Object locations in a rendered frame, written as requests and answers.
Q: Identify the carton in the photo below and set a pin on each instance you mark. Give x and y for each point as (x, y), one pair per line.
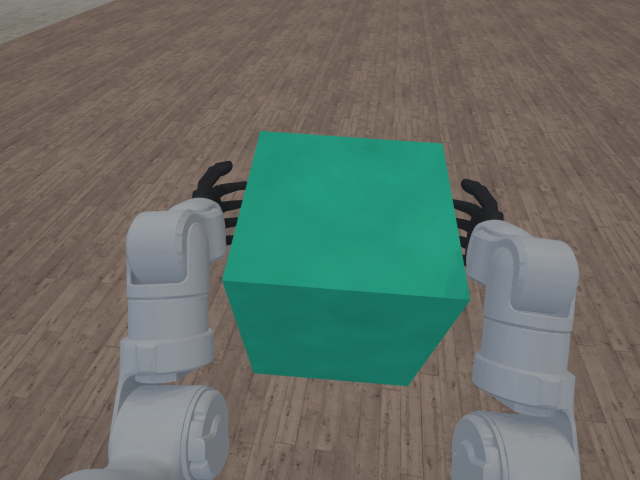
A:
(346, 262)

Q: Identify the robot left hand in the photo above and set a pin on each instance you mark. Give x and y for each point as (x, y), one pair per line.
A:
(205, 189)

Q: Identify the robot right upper arm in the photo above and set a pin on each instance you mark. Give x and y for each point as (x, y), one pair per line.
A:
(502, 446)

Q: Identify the robot left forearm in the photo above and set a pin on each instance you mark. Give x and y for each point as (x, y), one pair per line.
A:
(168, 256)

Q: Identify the robot right hand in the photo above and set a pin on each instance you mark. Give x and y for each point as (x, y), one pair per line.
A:
(489, 210)

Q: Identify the robot left upper arm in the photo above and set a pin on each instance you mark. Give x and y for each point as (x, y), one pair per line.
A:
(166, 432)

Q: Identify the robot right forearm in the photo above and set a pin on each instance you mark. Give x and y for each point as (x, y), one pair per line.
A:
(531, 286)

